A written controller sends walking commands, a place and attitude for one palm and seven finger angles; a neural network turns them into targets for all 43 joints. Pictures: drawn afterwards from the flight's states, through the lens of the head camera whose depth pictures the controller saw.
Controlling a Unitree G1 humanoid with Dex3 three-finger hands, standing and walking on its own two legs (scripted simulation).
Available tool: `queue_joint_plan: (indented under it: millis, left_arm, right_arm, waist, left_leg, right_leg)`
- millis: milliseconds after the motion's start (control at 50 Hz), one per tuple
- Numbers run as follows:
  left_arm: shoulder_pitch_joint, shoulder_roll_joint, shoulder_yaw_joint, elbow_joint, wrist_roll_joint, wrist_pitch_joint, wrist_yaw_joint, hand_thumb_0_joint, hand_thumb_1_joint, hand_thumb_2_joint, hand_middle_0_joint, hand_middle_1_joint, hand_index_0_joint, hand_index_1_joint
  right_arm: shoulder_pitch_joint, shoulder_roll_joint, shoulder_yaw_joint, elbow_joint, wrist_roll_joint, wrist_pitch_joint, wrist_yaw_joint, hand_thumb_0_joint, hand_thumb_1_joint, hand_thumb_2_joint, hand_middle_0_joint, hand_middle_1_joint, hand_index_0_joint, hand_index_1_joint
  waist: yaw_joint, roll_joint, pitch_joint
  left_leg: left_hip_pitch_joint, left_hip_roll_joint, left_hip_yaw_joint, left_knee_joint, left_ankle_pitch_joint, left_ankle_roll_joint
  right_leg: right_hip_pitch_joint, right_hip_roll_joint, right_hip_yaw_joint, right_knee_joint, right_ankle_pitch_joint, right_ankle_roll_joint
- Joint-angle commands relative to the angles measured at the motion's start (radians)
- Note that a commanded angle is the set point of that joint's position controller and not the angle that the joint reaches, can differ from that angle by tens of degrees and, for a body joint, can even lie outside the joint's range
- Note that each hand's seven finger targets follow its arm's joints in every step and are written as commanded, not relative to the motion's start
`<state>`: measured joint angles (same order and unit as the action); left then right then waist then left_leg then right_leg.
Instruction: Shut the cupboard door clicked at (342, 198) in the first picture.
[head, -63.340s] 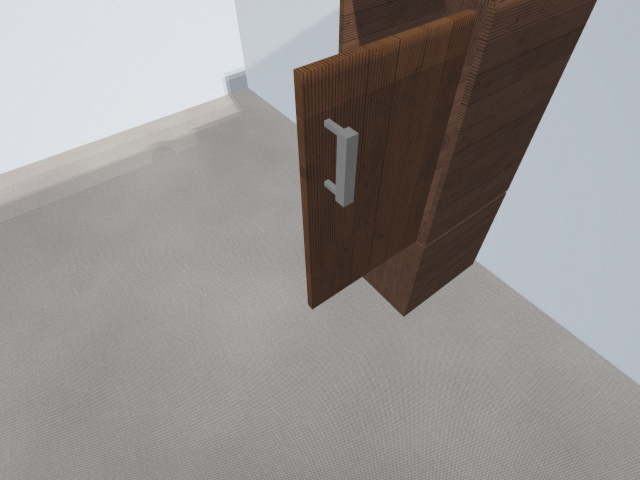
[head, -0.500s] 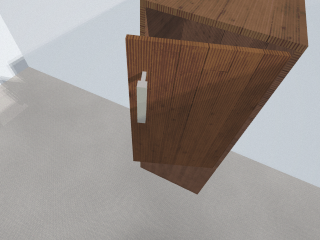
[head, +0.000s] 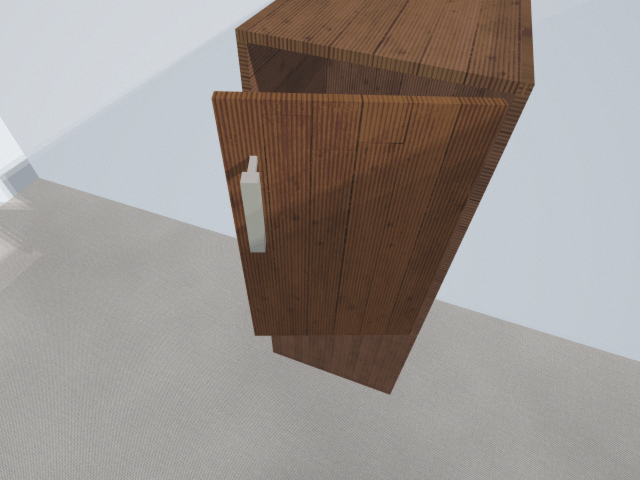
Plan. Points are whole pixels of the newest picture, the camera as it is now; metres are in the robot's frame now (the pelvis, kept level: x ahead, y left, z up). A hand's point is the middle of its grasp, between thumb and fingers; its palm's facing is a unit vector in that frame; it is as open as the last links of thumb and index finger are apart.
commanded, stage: come to a stop and stand still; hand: left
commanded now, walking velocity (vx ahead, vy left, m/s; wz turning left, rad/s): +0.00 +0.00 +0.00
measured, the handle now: (255, 205) +0.46 +0.12 +0.09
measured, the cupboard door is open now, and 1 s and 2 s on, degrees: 21 21 21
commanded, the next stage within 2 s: look again from close up in 0.10 s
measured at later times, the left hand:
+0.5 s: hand out of the picture +0.00 +0.19 -0.18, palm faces +0.03 -0.98 -0.21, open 7.3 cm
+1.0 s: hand out of the picture +0.03 +0.19 -0.19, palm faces +0.00 -0.98 -0.21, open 7.3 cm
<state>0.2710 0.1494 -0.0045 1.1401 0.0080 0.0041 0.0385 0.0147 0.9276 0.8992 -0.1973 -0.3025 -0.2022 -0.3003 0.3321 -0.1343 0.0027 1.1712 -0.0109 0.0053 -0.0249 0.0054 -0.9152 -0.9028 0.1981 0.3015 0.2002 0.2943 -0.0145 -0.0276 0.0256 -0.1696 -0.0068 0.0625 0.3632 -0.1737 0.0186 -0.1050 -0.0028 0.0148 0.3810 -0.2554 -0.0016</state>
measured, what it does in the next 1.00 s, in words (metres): stands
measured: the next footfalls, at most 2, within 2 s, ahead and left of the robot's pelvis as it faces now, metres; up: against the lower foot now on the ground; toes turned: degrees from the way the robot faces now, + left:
right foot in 1.58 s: +0.11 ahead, -0.16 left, +0.00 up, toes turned +4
left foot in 1.82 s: +0.06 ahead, -0.04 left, +0.00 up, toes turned +5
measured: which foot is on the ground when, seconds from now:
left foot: down 0.00-1.00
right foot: down 0.00-1.00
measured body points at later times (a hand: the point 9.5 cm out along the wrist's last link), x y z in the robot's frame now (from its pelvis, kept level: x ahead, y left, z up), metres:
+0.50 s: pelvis +0.00 +0.02 -0.01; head +0.01 +0.01 +0.44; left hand +0.00 +0.24 -0.17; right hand +0.02 -0.21 -0.17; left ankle +0.02 +0.11 -0.75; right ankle -0.03 -0.12 -0.75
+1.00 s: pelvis +0.01 +0.01 -0.01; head +0.03 +0.01 +0.44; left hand +0.03 +0.24 -0.17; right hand +0.05 -0.22 -0.16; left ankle +0.02 +0.11 -0.75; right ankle -0.03 -0.12 -0.75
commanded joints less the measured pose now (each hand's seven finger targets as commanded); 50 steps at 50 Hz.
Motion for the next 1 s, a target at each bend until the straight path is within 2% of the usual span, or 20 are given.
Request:
queue_joint_plan:
  millis: [0,140,160,180,200,220,240,260,300,340,400,520,660,720,780,840,900,980]
  left_arm:
    - [0.067,0.072,0.014,-0.020,-0.003,-0.011,-0.001,0.000,0.900,0.900,-0.200,-0.300,-0.200,-0.300]
    - [0.094,0.052,0.013,-0.009,-0.001,-0.016,0.003,0.000,0.900,0.900,-0.200,-0.300,-0.200,-0.300]
    - [0.097,0.047,0.012,-0.007,-0.001,-0.017,0.003,0.000,0.900,0.900,-0.200,-0.300,-0.200,-0.300]
    - [0.151,0.088,0.002,-0.006,0.023,-0.055,0.037,0.000,0.900,0.900,-0.200,-0.300,-0.200,-0.300]
    - [0.110,0.130,0.013,-0.053,0.007,-0.057,0.029,0.000,0.900,0.900,-0.200,-0.300,-0.200,-0.300]
    - [0.074,0.110,0.008,-0.069,0.008,-0.054,0.022,0.000,0.900,0.900,-0.200,-0.300,-0.200,-0.300]
    - [0.082,0.092,0.007,-0.074,0.009,-0.057,0.019,0.000,0.900,0.900,-0.200,-0.300,-0.200,-0.300]
    - [0.094,0.092,0.004,-0.074,0.005,-0.055,0.015,0.000,0.900,0.900,-0.200,-0.300,-0.200,-0.300]
    - [0.103,0.072,0.000,-0.072,0.007,-0.046,0.012,0.000,0.900,0.900,-0.200,-0.300,-0.200,-0.300]
    - [0.102,0.066,-0.002,-0.074,0.010,-0.045,0.010,0.000,0.900,0.900,-0.200,-0.300,-0.200,-0.300]
    - [0.099,0.075,-0.001,-0.082,0.009,-0.038,0.010,0.000,0.900,0.900,-0.200,-0.300,-0.200,-0.300]
    - [0.086,0.111,0.005,-0.088,0.008,-0.037,0.008,0.000,0.900,0.900,-0.200,-0.300,-0.200,-0.300]
    - [0.062,0.151,0.012,-0.093,0.007,-0.034,0.005,0.000,0.900,0.900,-0.200,-0.300,-0.200,-0.300]
    - [0.052,0.155,0.012,-0.091,0.007,-0.030,0.003,0.000,0.900,0.900,-0.200,-0.300,-0.200,-0.300]
    - [0.037,0.167,0.013,-0.091,0.008,-0.030,0.003,0.000,0.900,0.900,-0.200,-0.300,-0.200,-0.300]
    - [0.060,0.129,0.007,-0.077,0.007,-0.020,0.002,0.000,0.900,0.900,-0.200,-0.300,-0.200,-0.300]
    - [0.067,0.130,0.016,-0.083,0.011,-0.003,-0.005,0.000,0.900,0.900,-0.200,-0.300,-0.200,-0.300]
    - [0.081,0.115,0.024,-0.102,0.018,0.011,-0.014,0.000,0.900,0.900,-0.200,-0.300,-0.200,-0.300]
  right_arm:
    - [0.049,-0.092,-0.019,-0.031,0.002,-0.014,-0.012,0.000,-0.900,-0.900,0.200,0.300,0.200,0.300]
    - [0.062,-0.079,-0.020,-0.029,0.006,-0.021,-0.016,0.000,-0.900,-0.900,0.200,0.300,0.200,0.300]
    - [0.061,-0.079,-0.020,-0.027,0.005,-0.022,-0.017,0.000,-0.900,-0.900,0.200,0.300,0.200,0.300]
    - [-0.064,-0.108,-0.010,-0.104,0.007,-0.048,0.002,0.000,-0.900,-0.900,0.200,0.300,0.200,0.300]
    - [-0.003,-0.065,-0.012,-0.130,0.002,-0.033,0.007,0.000,-0.900,-0.900,0.200,0.300,0.200,0.300]
    - [0.035,-0.079,-0.016,-0.124,-0.005,-0.031,0.008,0.000,-0.900,-0.900,0.200,0.300,0.200,0.300]
    - [0.041,-0.072,-0.013,-0.124,-0.011,-0.041,0.009,0.000,-0.900,-0.900,0.200,0.300,0.200,0.300]
    - [0.041,-0.077,-0.012,-0.134,-0.006,-0.040,0.007,0.000,-0.900,-0.900,0.200,0.300,0.200,0.300]
    - [0.027,-0.093,-0.015,-0.153,-0.003,-0.040,0.004,0.000,-0.900,-0.900,0.200,0.300,0.200,0.300]
    - [0.015,-0.096,-0.016,-0.157,-0.003,-0.041,0.003,0.000,-0.900,-0.900,0.200,0.300,0.200,0.300]
    - [0.005,-0.120,-0.018,-0.156,-0.003,-0.041,0.004,0.000,-0.900,-0.900,0.200,0.300,0.200,0.300]
    - [-0.025,-0.146,-0.018,-0.150,-0.001,-0.047,0.002,0.000,-0.900,-0.900,0.200,0.300,0.200,0.300]
    - [-0.059,-0.173,-0.019,-0.138,-0.001,-0.051,-0.001,0.000,-0.900,-0.900,0.200,0.300,0.200,0.300]
    - [-0.072,-0.175,-0.020,-0.134,-0.001,-0.050,-0.002,0.000,-0.900,-0.900,0.200,0.300,0.200,0.300]
    - [-0.084,-0.183,-0.020,-0.129,0.000,-0.048,-0.002,0.000,-0.900,-0.900,0.200,0.300,0.200,0.300]
    - [-0.073,-0.148,-0.015,-0.112,-0.004,-0.042,-0.005,0.000,-0.900,-0.900,0.200,0.300,0.200,0.300]
    - [-0.065,-0.177,-0.028,-0.111,-0.008,-0.034,-0.013,0.000,-0.900,-0.900,0.200,0.300,0.200,0.300]
    - [-0.053,-0.200,-0.047,-0.120,-0.012,-0.022,-0.025,0.000,-0.900,-0.900,0.200,0.300,0.200,0.300]
  waist:
    - [0.009,0.019,0.082]
    - [0.011,0.005,0.059]
    - [0.009,0.023,0.052]
    - [0.049,0.090,0.067]
    - [-0.013,0.079,0.025]
    - [-0.025,0.091,0.017]
    - [-0.011,0.158,-0.004]
    - [-0.009,0.139,-0.019]
    - [0.000,0.062,0.016]
    - [0.006,0.014,0.048]
    - [0.008,0.008,0.062]
    - [0.012,-0.001,0.027]
    - [0.019,0.027,-0.004]
    - [0.020,0.038,-0.009]
    - [0.020,0.018,0.001]
    - [0.019,0.013,0.004]
    - [0.014,0.053,0.009]
    - [0.012,0.110,0.014]
  left_leg:
    - [-0.015,0.094,-0.106,-0.077,-0.029,-0.004]
    - [0.005,0.103,-0.110,-0.056,0.042,0.003]
    - [0.009,0.102,-0.110,-0.052,0.059,0.003]
    - [-0.057,0.107,-0.074,0.169,0.172,-0.020]
    - [-0.050,0.073,-0.088,0.124,-0.077,-0.014]
    - [-0.064,0.077,-0.100,0.112,-0.088,-0.008]
    - [-0.058,0.086,-0.109,0.113,0.008,0.001]
    - [-0.062,0.092,-0.125,0.093,-0.007,0.012]
    - [-0.090,0.098,-0.139,0.068,-0.038,0.024]
    - [-0.103,0.097,-0.144,0.056,-0.026,0.032]
    - [-0.092,0.101,-0.150,0.024,-0.045,0.034]
    - [-0.034,0.102,-0.127,0.031,0.079,0.037]
    - [-0.001,0.105,-0.116,0.037,0.172,0.036]
    - [0.017,0.110,-0.114,0.028,0.175,0.035]
    - [0.013,0.108,-0.111,0.030,0.177,0.032]
    - [0.019,0.126,-0.118,0.024,0.172,0.034]
    - [0.021,0.162,-0.143,0.015,0.167,0.045]
    - [0.017,0.229,-0.220,-0.009,0.160,0.090]
  right_leg:
    - [-0.098,-0.091,0.093,-0.098,0.013,-0.037]
    - [-0.085,-0.088,0.078,-0.085,0.075,-0.035]
    - [-0.083,-0.090,0.080,-0.081,0.092,-0.035]
    - [-0.115,-0.139,0.101,-0.054,0.390,-0.029]
    - [-0.140,-0.155,0.127,-0.060,0.102,-0.055]
    - [-0.169,-0.116,0.105,-0.027,-0.075,-0.064]
    - [-0.157,-0.100,0.077,0.008,0.013,-0.066]
    - [-0.140,-0.084,0.072,0.024,-0.013,-0.064]
    - [-0.154,-0.068,0.062,0.038,-0.043,-0.056]
    - [-0.162,-0.067,0.060,0.042,-0.024,-0.050]
    - [-0.175,-0.064,0.060,0.049,-0.040,-0.043]
    - [-0.143,-0.076,0.063,0.048,0.062,-0.034]
    - [-0.103,-0.084,0.059,0.046,0.141,-0.029]
    - [-0.106,-0.086,0.061,0.038,0.137,-0.027]
    - [-0.098,-0.090,0.062,0.031,0.163,-0.025]
    - [-0.103,-0.076,0.037,0.033,0.124,-0.016]
    - [-0.141,-0.054,0.012,0.075,0.071,-0.014]
    - [-0.201,-0.026,-0.027,0.144,-0.026,-0.014]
